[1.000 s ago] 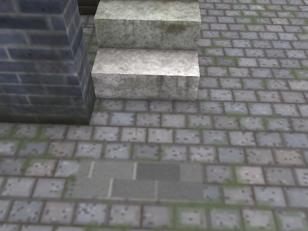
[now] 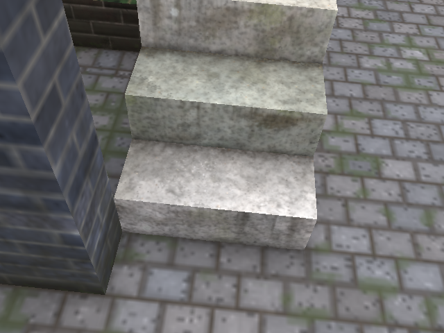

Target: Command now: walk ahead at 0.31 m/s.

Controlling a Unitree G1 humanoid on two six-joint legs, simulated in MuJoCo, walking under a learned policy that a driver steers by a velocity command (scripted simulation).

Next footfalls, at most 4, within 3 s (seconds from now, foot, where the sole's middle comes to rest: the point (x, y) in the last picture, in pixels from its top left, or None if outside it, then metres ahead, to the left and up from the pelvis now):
0.24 right None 0.23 -0.11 -0.78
1.76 right None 0.38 -0.18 -0.78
2.18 left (215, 296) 0.58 0.01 -0.78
2.84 right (269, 184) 0.87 -0.16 -0.58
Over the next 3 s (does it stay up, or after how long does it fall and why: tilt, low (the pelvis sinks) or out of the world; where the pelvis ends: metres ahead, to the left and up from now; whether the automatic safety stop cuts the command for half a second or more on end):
stays up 0.80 -0.10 0.13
